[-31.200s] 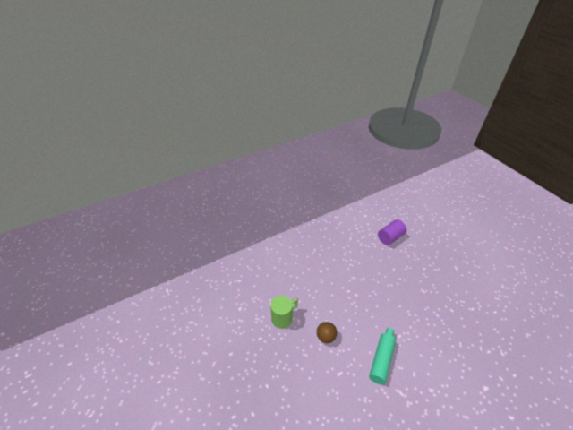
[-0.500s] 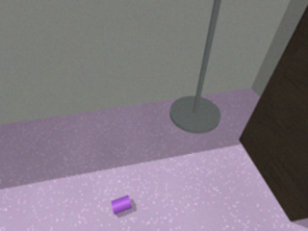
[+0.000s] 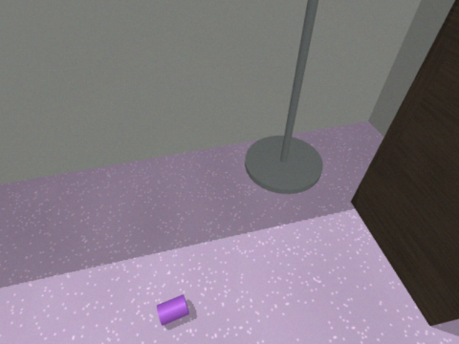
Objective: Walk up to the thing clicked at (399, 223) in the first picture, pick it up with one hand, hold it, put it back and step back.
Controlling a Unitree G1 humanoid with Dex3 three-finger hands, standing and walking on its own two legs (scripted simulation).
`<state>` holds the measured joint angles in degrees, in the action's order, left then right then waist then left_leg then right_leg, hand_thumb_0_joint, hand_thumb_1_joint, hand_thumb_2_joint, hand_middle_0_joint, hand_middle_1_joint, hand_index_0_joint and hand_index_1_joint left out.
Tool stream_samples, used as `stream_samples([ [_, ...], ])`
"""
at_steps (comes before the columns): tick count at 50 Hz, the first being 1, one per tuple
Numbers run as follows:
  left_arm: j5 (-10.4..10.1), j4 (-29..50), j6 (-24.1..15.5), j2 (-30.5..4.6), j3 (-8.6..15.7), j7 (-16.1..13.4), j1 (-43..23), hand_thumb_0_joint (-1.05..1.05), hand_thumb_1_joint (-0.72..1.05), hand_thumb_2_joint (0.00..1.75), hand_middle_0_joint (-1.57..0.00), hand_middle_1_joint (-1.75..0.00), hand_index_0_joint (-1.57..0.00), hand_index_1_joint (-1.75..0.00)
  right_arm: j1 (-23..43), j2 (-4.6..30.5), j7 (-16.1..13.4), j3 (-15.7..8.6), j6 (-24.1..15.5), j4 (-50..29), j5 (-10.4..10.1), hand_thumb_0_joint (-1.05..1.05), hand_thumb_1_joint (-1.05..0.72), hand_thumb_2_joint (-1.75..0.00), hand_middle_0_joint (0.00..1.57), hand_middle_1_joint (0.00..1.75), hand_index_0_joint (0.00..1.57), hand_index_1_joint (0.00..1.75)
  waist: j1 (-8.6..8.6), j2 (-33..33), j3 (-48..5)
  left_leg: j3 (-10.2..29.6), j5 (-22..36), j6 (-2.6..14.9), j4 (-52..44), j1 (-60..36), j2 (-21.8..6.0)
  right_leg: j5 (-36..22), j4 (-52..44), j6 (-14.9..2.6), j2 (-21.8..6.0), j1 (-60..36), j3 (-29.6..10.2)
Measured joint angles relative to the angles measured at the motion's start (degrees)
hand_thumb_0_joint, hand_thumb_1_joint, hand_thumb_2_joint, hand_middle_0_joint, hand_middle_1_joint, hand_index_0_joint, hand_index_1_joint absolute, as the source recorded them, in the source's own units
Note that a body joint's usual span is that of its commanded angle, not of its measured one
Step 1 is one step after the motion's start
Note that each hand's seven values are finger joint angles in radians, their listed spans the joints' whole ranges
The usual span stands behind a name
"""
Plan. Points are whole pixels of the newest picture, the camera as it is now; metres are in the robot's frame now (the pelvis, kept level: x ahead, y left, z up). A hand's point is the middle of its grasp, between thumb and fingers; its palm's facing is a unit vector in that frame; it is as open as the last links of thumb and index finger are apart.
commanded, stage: walk up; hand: left
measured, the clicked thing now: (173, 309) +0.42 +0.26 -0.73
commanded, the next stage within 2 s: none
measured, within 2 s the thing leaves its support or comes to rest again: neither
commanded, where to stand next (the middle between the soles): +0.04 +0.02 m, yaw +0 degrees
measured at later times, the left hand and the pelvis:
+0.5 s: hand out of the picture +0.12 +0.28 -0.16, palm faces -0.05 -0.92 -0.38, open 7.4 cm; pelvis +0.02 +0.01 -0.01, yaw -4 degrees
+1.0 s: hand out of the picture +0.09 +0.27 -0.16, palm faces +0.01 -0.94 -0.35, open 7.4 cm; pelvis +0.00 +0.01 -0.01, yaw +0 degrees
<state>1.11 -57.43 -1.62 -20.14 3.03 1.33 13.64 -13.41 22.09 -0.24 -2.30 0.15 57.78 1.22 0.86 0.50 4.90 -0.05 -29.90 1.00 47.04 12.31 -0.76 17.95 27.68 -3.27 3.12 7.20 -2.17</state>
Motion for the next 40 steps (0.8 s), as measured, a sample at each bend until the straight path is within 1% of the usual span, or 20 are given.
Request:
stream_samples([
  [2, -0.2, 1.1, 0.0, 0.4, -0.3, -0.4, 0.8, 0.01, 0.91, 0.9, -0.21, -0.3, -0.2, -0.3, 1.1, 0.1, 0.1, -0.1, 0.0, -1.5, -0.1, 0.0, -0.9, -0.9, 0.21, 0.3, 0.2, 0.3, 0.44, 0.0, 1.3, 0.0, -0.8, 0.54, 4.9, 3.7, 1.0, -1.0, -2.3, 0.07, -0.1, -1.3, -0.9],
  [3, -0.3, 1.5, 0.1, 0.5, -0.5, -0.6, 1.1, 0.01, 0.91, 0.9, -0.21, -0.3, -0.2, -0.3, 1.7, 0.2, 0.3, -0.1, -0.1, -2.2, -0.2, 0.0, -0.9, -0.9, 0.21, 0.3, 0.2, 0.3, 0.57, 0.0, 1.9, 0.0, -0.2, 0.63, 5.2, 5.1, 1.0, -1.4, -3.2, 0.17, -0.1, -2.0, -1.3],
  [5, -0.3, 2.3, 0.3, 0.5, -0.9, -1.1, 1.5, 0.01, 0.9, 0.9, -0.21, -0.3, -0.2, -0.3, 2.8, 0.2, 0.5, -0.1, -0.2, -3.6, -0.4, 0.0, -0.9, -0.9, 0.21, 0.3, 0.2, 0.3, 0.82, 0.2, 2.9, 0.2, 1.8, 0.5, 3.0, 7.2, 0.7, -1.5, -4.2, 0.41, 0.0, -2.8, -1.8],
  [7, -0.3, 2.9, 0.7, 0.3, -1.2, -1.5, 1.4, 0.01, 0.9, 0.9, -0.21, -0.3, -0.2, -0.3, 3.8, 0.1, 0.5, -0.1, -0.3, -4.5, -0.5, 0.0, -0.9, -0.9, 0.21, 0.3, 0.2, 0.3, 1.13, 0.5, 3.7, 0.4, 4.9, 0.13, -2.7, 7.9, 0.1, -0.8, -3.6, 0.69, 0.3, -3.2, -2.0],
  [9, -0.5, 3.2, 1.2, 0.0, -1.5, -1.7, 0.9, 0.01, 0.9, 0.9, -0.21, -0.3, -0.2, -0.31, 4.5, -0.2, 0.5, -0.3, -0.6, -4.7, -0.6, 0.0, -0.9, -0.9, 0.21, 0.3, 0.2, 0.3, 1.11, 0.7, 4.1, 0.5, 10.7, -0.06, -10.2, 7.2, -0.3, 1.4, -0.8, 1.09, 0.5, -2.8, -1.6],
  [11, -1.3, 3.2, 2.0, -0.8, -1.5, -1.7, -0.1, 0.01, 0.9, 0.9, -0.21, -0.3, -0.2, -0.31, 4.9, -0.9, 0.2, -0.6, -1.2, -4.4, -0.6, 0.0, -0.9, -0.9, 0.21, 0.3, 0.2, 0.3, 0.86, -0.2, 4.5, 0.0, 21.7, -0.25, -16.3, 5.1, 0.2, 5.1, 4.7, 1.7, -0.1, -1.8, -1.2],
  [13, -2.2, 2.9, 3.0, -1.4, -1.2, -2.0, -1.7, 0.01, 0.9, 0.9, -0.21, -0.3, -0.2, -0.3, 5.8, -2.5, -0.1, -0.3, -1.3, -4.1, -0.5, 0.0, -0.9, -0.9, 0.21, 0.3, 0.2, 0.3, 1.28, -2.5, 4.9, -1.4, 20.5, -0.11, -15.9, 4.0, 1.6, 7.5, 12.5, 2.15, -1.0, 0.8, -3.1],
  [15, -2.3, 3.0, 3.6, -1.4, -1.3, -2.2, -2.6, 0.01, 0.91, 0.9, -0.21, -0.3, -0.2, -0.3, 6.5, -3.4, -0.2, 0.4, -1.1, -4.1, -0.6, 0.0, -0.9, -0.9, 0.21, 0.3, 0.21, 0.3, 0.96, -2.7, 4.3, -1.5, 19.2, 0.2, -15.9, 3.5, 1.2, 12.7, 19.2, 2.4, -0.1, 3.8, -3.3],
  [18, -2.0, 2.8, 3.8, -1.7, -1.1, -1.6, -3.6, 0.01, 0.91, 0.9, -0.21, -0.3, -0.2, -0.3, 7.7, -4.3, -0.3, 1.0, -0.6, -4.4, -0.4, 0.0, -0.9, -0.9, 0.21, 0.3, 0.21, 0.3, 0.69, -2.4, 3.5, -1.8, 19.4, 0.02, -17.2, 2.8, 0.0, 15.0, 22.5, 2.25, -0.1, 6.4, -3.0],
  [20, -2.0, 2.8, 3.8, -1.9, -0.8, -1.3, -4.2, 0.01, 0.91, 0.9, -0.21, -0.3, -0.2, -0.3, 8.5, -4.2, -0.2, 1.2, -0.7, -5.0, -0.2, 0.0, -0.9, -0.9, 0.21, 0.3, 0.21, 0.3, 0.44, -2.1, 3.4, -1.9, 19.6, -0.2, -17.3, 3.2, -0.5, 14.1, 21.9, 2.46, -0.6, 7.5, -2.9],
  [24, -1.5, 3.0, 3.3, -2.2, -0.3, -1.1, -4.8, 0.0, 0.91, 0.9, -0.21, -0.3, -0.2, -0.3, 9.8, -2.9, 0.3, 0.8, 0.0, -6.3, -0.2, 0.0, -0.9, -0.9, 0.21, 0.3, 0.21, 0.3, 0.18, -0.9, 4.0, -1.7, 19.3, -0.93, -15.3, 5.5, -1.4, 10.7, 15.8, 2.99, -2.3, 7.3, -1.0],
  [26, -1.0, 3.0, 2.9, -2.2, 0.0, -1.1, -4.3, 0.0, 0.91, 0.9, -0.21, -0.3, -0.2, -0.3, 10.1, -1.8, 0.5, 0.4, 0.8, -6.8, -0.4, 0.0, -0.9, -0.9, 0.21, 0.3, 0.21, 0.3, 0.38, -0.1, 4.0, -1.8, 18.4, -1.55, -12.7, 7.2, -1.9, 5.4, 9.6, 3.01, -2.8, 5.6, 0.4],
  [27, -0.7, 2.8, 2.7, -1.9, 0.1, -1.3, -4.2, 0.0, 0.91, 0.9, -0.21, -0.3, -0.2, -0.3, 10.4, -1.1, 0.6, 0.1, 1.2, -6.8, -0.6, 0.0, -0.9, -0.9, 0.21, 0.3, 0.21, 0.3, 0.35, 1.0, 4.4, -1.3, 17.8, -1.94, -11.1, 8.0, -2.7, 1.8, 8.3, 2.99, -2.2, 5.2, 1.0],
  [28, -0.2, 2.6, 2.6, -1.3, 0.1, -1.5, -4.0, 0.0, 0.91, 0.9, -0.21, -0.3, -0.2, -0.3, 10.4, -0.4, 0.6, -0.2, 1.7, -6.6, -0.9, 0.0, -0.9, -0.9, 0.21, 0.3, 0.21, 0.3, -0.07, 2.5, 4.7, -0.2, 17.4, -1.59, -9.8, 8.5, -3.3, 1.4, 8.2, 2.8, -1.4, 4.9, 2.0],
  [29, 0.2, 2.6, 2.5, -0.9, 0.0, -1.4, -3.6, 0.0, 0.91, 0.9, -0.21, -0.3, -0.2, -0.3, 10.0, 0.1, 0.5, -0.5, 2.2, -6.4, -1.2, 0.0, -0.9, -0.9, 0.21, 0.3, 0.21, 0.3, -0.33, 3.1, 4.5, 1.3, 13.3, -1.3, -7.9, 9.3, -2.5, 1.8, 8.5, 2.59, -1.4, 5.0, 2.5],
  [31, 0.8, 2.8, 2.4, -0.6, -0.3, -1.3, -2.4, 0.0, 0.91, 0.9, -0.21, -0.3, -0.2, -0.3, 9.0, 0.3, 0.3, -0.9, 3.3, -5.8, -1.4, 0.0, -0.9, -0.9, 0.21, 0.3, 0.21, 0.3, 0.72, 2.0, 3.7, 3.5, 3.8, -0.96, -0.1, 10.8, 1.4, 2.3, 9.2, 2.14, -2.8, 5.9, 1.4],
  [32, 0.8, 3.1, 2.3, -0.5, -0.4, -1.3, -1.8, 0.01, 0.91, 0.9, -0.21, -0.3, -0.2, -0.3, 8.6, 0.5, 0.3, -1.0, 3.6, -5.7, -1.5, 0.0, -0.9, -0.9, 0.21, 0.3, 0.21, 0.3, 1.21, 1.4, 3.5, 4.1, 1.7, -0.83, 3.9, 11.3, 3.0, 2.0, 8.8, 2.03, -3.4, 6.2, 0.6],
  [34, 0.8, 3.2, 2.2, 0.2, -0.4, -1.4, -1.3, 0.01, 0.9, 0.9, -0.21, -0.3, -0.2, -0.3, 7.5, 1.2, 0.3, -1.4, 3.4, -5.8, -1.7, 0.0, -0.9, -0.9, 0.21, 0.3, 0.21, 0.3, 0.99, 1.6, 3.3, 6.0, 1.0, -0.79, 9.8, 11.7, 5.0, 0.8, 7.0, 2.12, -4.1, 6.2, 0.5],
  [37, 1.0, 3.9, 1.9, 0.6, -0.5, -1.6, -1.7, 0.01, 0.9, 0.9, -0.21, -0.3, -0.2, -0.3, 5.4, 1.9, 0.3, -1.4, 3.0, -5.6, -1.8, 0.0, -0.9, -0.9, 0.21, 0.3, 0.2, 0.3, 0.6, 2.5, 3.1, 6.7, 2.1, -1.45, 10.0, 9.7, 4.7, -0.5, 5.0, 2.33, -4.1, 6.5, 1.6],
  [40, 1.1, 5.4, 1.2, 0.5, -0.5, -1.7, -2.4, 0.01, 0.9, 0.9, -0.21, -0.3, -0.2, -0.31, 3.6, 1.8, 0.4, -0.8, 2.8, -4.4, -1.4, 0.0, -0.9, -0.9, 0.2, 0.3, 0.2, 0.3, 0.41, 2.7, 2.9, 5.2, 1.6, -1.88, 0.7, 5.1, 2.6, -0.5, 5.2, 2.5, -4.3, 6.8, 3.2],
])
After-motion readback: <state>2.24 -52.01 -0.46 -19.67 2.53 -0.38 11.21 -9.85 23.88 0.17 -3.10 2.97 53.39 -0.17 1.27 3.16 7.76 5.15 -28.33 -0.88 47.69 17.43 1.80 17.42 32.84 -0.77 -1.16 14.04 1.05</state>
